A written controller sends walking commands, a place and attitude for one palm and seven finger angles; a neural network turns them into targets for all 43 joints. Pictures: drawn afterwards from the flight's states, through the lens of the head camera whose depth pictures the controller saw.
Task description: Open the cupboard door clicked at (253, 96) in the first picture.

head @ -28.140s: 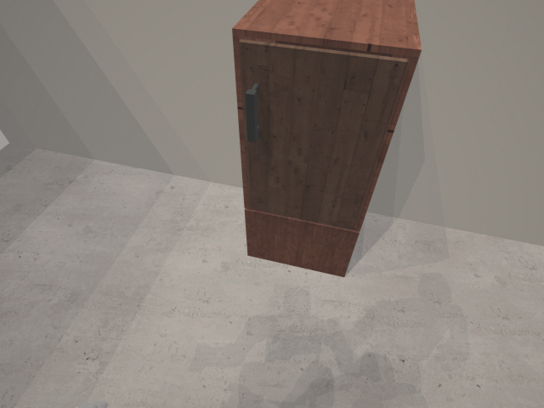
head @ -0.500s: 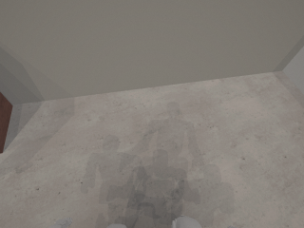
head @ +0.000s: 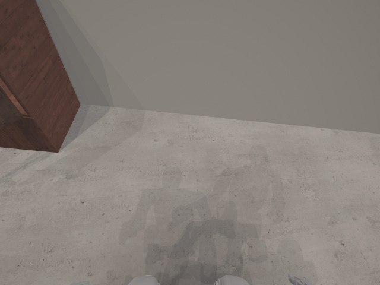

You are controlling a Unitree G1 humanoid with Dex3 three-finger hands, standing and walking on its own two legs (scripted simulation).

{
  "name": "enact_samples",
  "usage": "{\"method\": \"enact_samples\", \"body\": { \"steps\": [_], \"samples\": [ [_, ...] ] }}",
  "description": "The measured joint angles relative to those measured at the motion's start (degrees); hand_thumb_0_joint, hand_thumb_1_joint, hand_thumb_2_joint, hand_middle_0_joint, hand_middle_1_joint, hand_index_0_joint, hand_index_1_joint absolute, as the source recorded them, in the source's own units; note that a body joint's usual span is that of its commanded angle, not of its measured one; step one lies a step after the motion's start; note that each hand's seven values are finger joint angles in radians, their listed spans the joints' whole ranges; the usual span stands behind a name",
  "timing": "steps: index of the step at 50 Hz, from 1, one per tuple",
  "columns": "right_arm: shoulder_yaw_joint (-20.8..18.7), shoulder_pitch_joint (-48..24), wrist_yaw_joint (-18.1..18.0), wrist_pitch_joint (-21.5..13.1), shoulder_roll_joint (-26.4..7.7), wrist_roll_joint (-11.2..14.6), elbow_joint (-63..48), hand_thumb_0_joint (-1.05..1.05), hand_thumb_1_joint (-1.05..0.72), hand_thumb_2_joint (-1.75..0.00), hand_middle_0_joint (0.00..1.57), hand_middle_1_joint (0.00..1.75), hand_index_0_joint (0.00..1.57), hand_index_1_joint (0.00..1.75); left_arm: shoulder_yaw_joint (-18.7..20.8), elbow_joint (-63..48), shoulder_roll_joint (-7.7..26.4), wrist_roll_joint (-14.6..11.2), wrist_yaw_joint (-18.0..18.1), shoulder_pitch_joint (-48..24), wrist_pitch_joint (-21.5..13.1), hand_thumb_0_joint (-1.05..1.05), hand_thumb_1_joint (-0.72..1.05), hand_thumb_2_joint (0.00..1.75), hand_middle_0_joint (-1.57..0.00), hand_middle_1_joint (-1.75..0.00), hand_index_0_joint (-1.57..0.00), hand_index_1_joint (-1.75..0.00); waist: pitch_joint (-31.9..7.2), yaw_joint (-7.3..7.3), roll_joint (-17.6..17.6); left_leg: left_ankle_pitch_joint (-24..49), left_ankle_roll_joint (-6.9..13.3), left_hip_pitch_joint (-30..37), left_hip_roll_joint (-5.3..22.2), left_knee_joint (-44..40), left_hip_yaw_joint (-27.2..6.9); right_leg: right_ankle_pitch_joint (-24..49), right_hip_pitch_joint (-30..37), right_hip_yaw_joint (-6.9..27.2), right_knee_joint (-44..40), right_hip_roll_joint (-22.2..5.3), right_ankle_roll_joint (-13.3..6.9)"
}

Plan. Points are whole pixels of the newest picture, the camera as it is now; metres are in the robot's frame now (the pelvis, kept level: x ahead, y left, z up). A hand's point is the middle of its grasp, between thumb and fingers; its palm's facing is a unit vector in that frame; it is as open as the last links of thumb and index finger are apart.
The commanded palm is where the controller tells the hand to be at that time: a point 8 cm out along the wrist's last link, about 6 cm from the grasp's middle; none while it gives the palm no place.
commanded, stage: turn to face it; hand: left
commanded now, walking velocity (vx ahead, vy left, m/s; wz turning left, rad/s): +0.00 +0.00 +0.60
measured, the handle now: out of the picture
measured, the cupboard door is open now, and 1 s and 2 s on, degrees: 48 48 48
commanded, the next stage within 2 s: take the last steps up to it in 1.18 s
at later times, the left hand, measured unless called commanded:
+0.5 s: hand out of the picture +0.01 +0.20 -0.17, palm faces +0.34 -0.92 -0.20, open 7.4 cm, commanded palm none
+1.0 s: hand out of the picture -0.01 +0.18 -0.14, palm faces +0.59 -0.77 -0.26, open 7.4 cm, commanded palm none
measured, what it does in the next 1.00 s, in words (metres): steps on the spot, turning left: right foot, then left foot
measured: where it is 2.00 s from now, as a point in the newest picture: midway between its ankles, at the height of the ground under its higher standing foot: outside the picture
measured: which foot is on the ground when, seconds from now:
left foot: down 0.00-0.22, up 0.24-0.46, down 0.48-0.84, up 0.86-1.00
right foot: up 0.00-0.20, down 0.22-0.48, up 0.50-0.82, down 0.84-1.00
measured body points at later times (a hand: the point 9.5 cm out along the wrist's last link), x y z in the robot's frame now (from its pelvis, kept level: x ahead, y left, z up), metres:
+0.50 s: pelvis +0.01 -0.01 +0.00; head +0.05 +0.03 +0.44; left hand -0.01 +0.25 -0.15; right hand +0.20 -0.23 -0.12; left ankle -0.02 +0.09 -0.73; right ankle +0.02 -0.17 -0.72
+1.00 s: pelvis +0.03 -0.04 +0.01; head +0.06 -0.02 +0.46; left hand -0.05 +0.22 -0.12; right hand +0.25 -0.21 -0.13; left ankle -0.05 +0.05 -0.66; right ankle +0.09 -0.16 -0.72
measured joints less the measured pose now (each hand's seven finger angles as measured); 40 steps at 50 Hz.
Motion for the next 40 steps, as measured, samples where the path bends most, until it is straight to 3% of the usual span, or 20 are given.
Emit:
{"method": "enact_samples", "body": {
  "steps": [4, 8, 10, 11, 13, 15, 17, 22, 24, 25, 28, 31, 35, 40],
  "samples": [
    [0.55, 0.91, -0.69, 0.22, 0.57, -0.23, 0.68, 0.0, -0.91, -0.9, 0.2, 0.3, 0.2, 0.3, 0.39, -0.51, 0.23, -0.24, -0.28, -1.94, -0.02, 0.01, 0.91, 0.9, -0.2, -0.3, -0.2, -0.3, 0.33, 0.16, 1.67, 2.9, -1.04, 1.23, -0.1, -4.47, -3.39, 2.56, -1.39, 1.1, -1.39, 2.29, -0.18],
    [0.31, 1.64, -0.61, 1.11, 0.54, -0.26, 1.49, 0.0, -0.9, -0.9, 0.2, 0.3, 0.2, 0.3, 0.29, -1.98, -0.07, -0.44, -0.43, -2.85, -0.85, 0.01, 0.91, 0.9, -0.2, -0.3, -0.2, -0.3, -0.08, -0.18, 3.69, 4.44, -1.81, 1.16, -0.33, -6.15, -6.76, 5.19, 2.19, 1.54, -12.87, 4.25, -1.0],
    [-0.02, 2.18, -0.5, 1.74, 0.44, 0.04, 1.66, 0.0, -0.9, -0.9, 0.2, 0.3, 0.2, 0.3, 0.15, -2.92, -0.04, -0.4, -0.42, -2.49, -1.65, 0.0, 0.91, 0.9, -0.2, -0.3, -0.2, -0.3, -0.88, -0.21, 4.14, 4.04, -2.55, 0.07, -1.04, -4.83, -8.25, 8.83, 6.19, 1.59, -22.46, 4.73, -1.64],
    [-0.23, 2.51, -0.37, 2.06, 0.61, 0.26, 1.55, 0.0, -0.9, -0.9, 0.2, 0.3, 0.2, 0.3, 0.16, -3.59, 0.4, -0.14, -0.32, -1.91, -2.23, 0.0, 0.91, 0.9, -0.2, -0.3, -0.2, -0.3, -1.68, 0.08, 3.1, 1.64, -2.65, -1.36, -2.04, -2.64, -7.84, 10.42, 7.56, 2.49, -27.13, 3.79, -2.94],
    [-0.97, 1.82, -0.02, 2.69, -0.34, 0.32, 1.96, 0.01, -0.9, -0.9, 0.2, 0.3, 0.2, 0.3, -0.03, -3.33, -0.51, 0.27, 0.09, -2.05, -2.57, 0.0, 0.91, 0.9, -0.2, -0.3, -0.2, -0.3, -0.9, -0.07, 4.38, -6.16, -2.79, -4.8, -1.88, 7.68, -6.88, 12.44, 7.34, 1.02, -25.53, 3.52, -3.95],
    [-1.56, 1.32, 0.31, 3.16, -1.06, 0.28, 2.35, 0.01, -0.9, -0.9, 0.2, 0.3, 0.2, 0.3, -0.34, -3.16, -1.5, 0.4, 0.39, -1.39, -2.49, 0.0, 0.91, 0.9, -0.2, -0.3, -0.2, -0.3, -0.41, -0.45, 4.92, -8.59, -3.2, -7.47, -1.43, 18.11, -4.54, 12.46, 8.7, -0.66, -25.78, 2.65, -3.88],
    [-1.7, 0.85, 0.61, 3.34, -1.09, 0.4, 2.52, 0.01, -0.91, -0.9, 0.2, 0.3, 0.2, 0.3, -0.56, -2.87, -1.95, 0.51, 0.5, -0.53, -2.53, 0.0, 0.91, 0.9, -0.2, -0.3, -0.2, -0.3, -0.13, -0.62, 4.04, -9.18, -3.97, -7.76, -0.54, 21.39, -1.7, 12.66, 10.26, -1.81, -27.14, 1.41, -3.54],
    [-1.04, -0.4, 1.06, 2.58, -0.52, 0.85, 1.64, 0.01, -0.91, -0.9, 0.19, 0.3, 0.2, 0.29, -0.95, -1.9, -1.94, 0.65, 0.0, 1.22, -2.89, 0.0, 0.9, 0.9, -0.2, -0.3, -0.2, -0.3, 0.33, -0.06, 0.54, -6.77, -4.42, -1.64, 0.26, 6.75, 3.15, 11.8, 11.43, -4.29, -26.94, -2.07, -2.24],
    [-0.68, -0.39, 1.25, 1.72, -1.11, 0.79, 0.6, 0.01, -0.91, -0.9, 0.19, 0.3, 0.2, 0.29, -0.94, -1.75, -1.89, 0.26, -0.39, 2.35, -2.62, 0.0, 0.9, 0.9, -0.2, -0.3, -0.2, -0.3, -0.38, -0.06, 0.78, 1.47, -3.12, 2.01, 0.65, -2.76, 3.01, 9.64, 9.79, -5.67, -22.87, -2.77, -1.32],
    [-0.75, -0.55, 1.13, 1.11, -1.18, 0.6, 0.24, 0.01, -0.91, -0.9, 0.19, 0.3, 0.2, 0.3, -0.83, -1.49, -1.62, 0.01, -0.51, 2.33, -2.17, 0.0, 0.9, 0.9, -0.2, -0.3, -0.2, -0.3, -0.52, -0.27, 0.72, 3.03, -1.77, 1.24, 0.36, -2.55, 2.34, 5.94, 7.78, -5.34, -18.03, -3.0, -0.53],
    [-0.16, -0.67, 0.31, 0.07, -0.4, 0.11, -0.09, 0.0, -0.91, -0.9, 0.2, 0.3, 0.2, 0.3, -0.19, -0.26, -0.37, -0.05, -0.11, 0.85, -0.26, 0.0, 0.9, 0.9, -0.2, -0.3, -0.2, -0.3, 0.09, 0.04, 0.12, -0.03, 0.45, -0.29, -0.42, 0.32, 0.63, -0.81, 1.48, -0.9, -2.27, -0.67, -0.06],
    [0.35, 0.29, -0.63, -0.13, 0.21, -0.09, 0.24, 0.0, -0.91, -0.9, 0.2, 0.3, 0.2, 0.3, 0.32, 0.05, 0.21, -0.11, -0.13, -0.9, 0.12, 0.01, 0.91, 0.9, -0.2, -0.3, -0.2, -0.3, 0.14, 0.23, 0.86, 1.54, -0.09, 0.65, -0.74, -2.83, -1.85, 2.16, -1.92, 0.82, 3.06, 1.32, 0.05],
    [0.68, 1.36, -0.84, 0.24, 0.66, -0.17, 1.32, 0.0, -0.9, -0.9, 0.2, 0.3, 0.2, 0.3, 0.46, -1.13, 0.34, -0.26, -0.32, -2.42, -0.32, 0.01, 0.91, 0.9, -0.2, -0.3, -0.2, -0.3, -0.08, 0.28, 2.28, 4.21, -0.38, 2.05, -0.96, -6.84, -4.8, 3.99, -1.72, 1.96, -2.68, 2.83, -0.21],
    [0.18, 2.5, -0.64, 1.25, 0.74, -0.14, 2.28, 0.0, -0.9, -0.9, 0.2, 0.3, 0.2, 0.3, 0.12, -2.54, 0.02, -0.46, -0.29, -3.6, -1.16, 0.0, 0.91, 0.9, -0.2, -0.3, -0.2, -0.3, -0.91, -0.5, 4.24, 4.85, -1.83, 1.66, -1.5, -7.03, -8.66, 7.33, 3.94, 2.52, -17.21, 4.92, -1.14]
  ]
}}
